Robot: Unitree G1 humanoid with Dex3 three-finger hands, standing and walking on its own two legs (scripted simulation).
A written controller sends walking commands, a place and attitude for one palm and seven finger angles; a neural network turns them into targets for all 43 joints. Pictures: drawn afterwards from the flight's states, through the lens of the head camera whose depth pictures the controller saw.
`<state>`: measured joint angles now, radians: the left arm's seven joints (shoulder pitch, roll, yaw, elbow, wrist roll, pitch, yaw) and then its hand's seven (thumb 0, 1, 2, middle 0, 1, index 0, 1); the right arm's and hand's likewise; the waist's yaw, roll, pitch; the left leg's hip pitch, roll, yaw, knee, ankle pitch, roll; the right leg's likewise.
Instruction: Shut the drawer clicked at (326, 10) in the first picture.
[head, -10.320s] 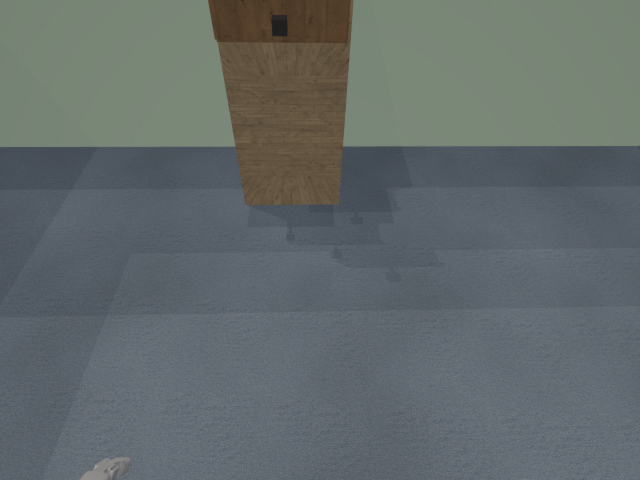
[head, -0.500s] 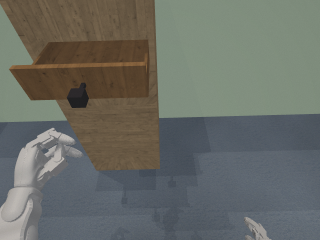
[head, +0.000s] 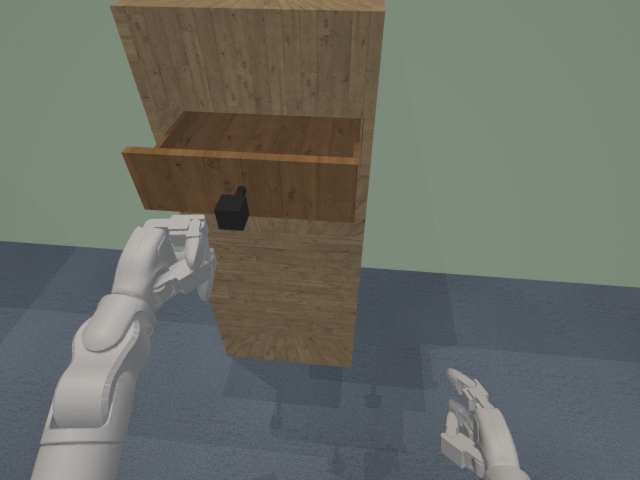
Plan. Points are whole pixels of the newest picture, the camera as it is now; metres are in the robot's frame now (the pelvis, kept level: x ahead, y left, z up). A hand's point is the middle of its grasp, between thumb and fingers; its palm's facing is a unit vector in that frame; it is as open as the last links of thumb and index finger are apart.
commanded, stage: raise the hand and make a fist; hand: left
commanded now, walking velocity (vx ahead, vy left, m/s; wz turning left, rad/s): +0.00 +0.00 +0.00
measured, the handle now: (235, 204) +0.49 +0.20 +0.09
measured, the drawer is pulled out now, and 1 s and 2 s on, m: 0.15 0.15 0.15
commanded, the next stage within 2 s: bring the fist close to the handle in 0.52 s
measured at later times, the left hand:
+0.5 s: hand (200, 247) +0.30 +0.17 +0.19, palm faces +0.07 -1.00 -0.04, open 3.3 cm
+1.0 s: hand (222, 242) +0.35 +0.17 +0.15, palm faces +0.04 -1.00 -0.03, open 3.3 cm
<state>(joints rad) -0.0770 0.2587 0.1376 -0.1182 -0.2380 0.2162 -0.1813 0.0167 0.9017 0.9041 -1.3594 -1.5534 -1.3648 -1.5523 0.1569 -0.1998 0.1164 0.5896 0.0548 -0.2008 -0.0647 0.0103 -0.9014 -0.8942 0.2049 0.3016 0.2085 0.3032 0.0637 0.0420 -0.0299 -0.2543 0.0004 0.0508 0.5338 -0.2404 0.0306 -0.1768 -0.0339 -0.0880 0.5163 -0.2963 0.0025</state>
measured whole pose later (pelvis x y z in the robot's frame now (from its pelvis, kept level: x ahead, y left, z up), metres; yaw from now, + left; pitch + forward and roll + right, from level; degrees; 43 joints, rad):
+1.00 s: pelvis +0.00 -0.03 +0.00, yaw -1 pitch -2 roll +0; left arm -0.29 0.32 0.25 0.26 -0.23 0.12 -0.21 0.02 0.90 0.90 -1.40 -1.60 -1.40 -1.60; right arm 0.21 -0.25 0.07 0.64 0.06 -0.15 -0.09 0.01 -0.90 -0.89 0.20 0.30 0.21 0.30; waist 0.02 0.03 0.00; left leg -0.25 0.04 0.04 0.50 -0.22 -0.01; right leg -0.18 0.01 -0.09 0.50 -0.29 -0.04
